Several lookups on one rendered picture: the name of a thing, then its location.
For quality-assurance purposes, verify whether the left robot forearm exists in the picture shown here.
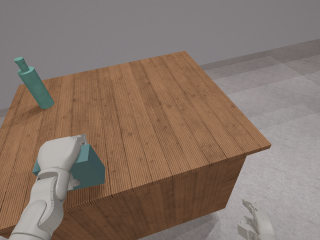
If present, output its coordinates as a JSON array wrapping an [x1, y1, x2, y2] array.
[[8, 167, 70, 240]]

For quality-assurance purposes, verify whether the table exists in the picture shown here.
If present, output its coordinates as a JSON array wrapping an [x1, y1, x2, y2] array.
[[0, 51, 272, 240]]

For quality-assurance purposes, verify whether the left robot hand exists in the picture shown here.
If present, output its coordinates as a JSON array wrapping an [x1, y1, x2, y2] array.
[[37, 134, 88, 191]]

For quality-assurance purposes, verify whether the right robot hand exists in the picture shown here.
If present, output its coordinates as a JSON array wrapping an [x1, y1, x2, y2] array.
[[237, 198, 276, 240]]

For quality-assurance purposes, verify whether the sponge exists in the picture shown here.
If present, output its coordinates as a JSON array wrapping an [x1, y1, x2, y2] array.
[[32, 144, 105, 192]]

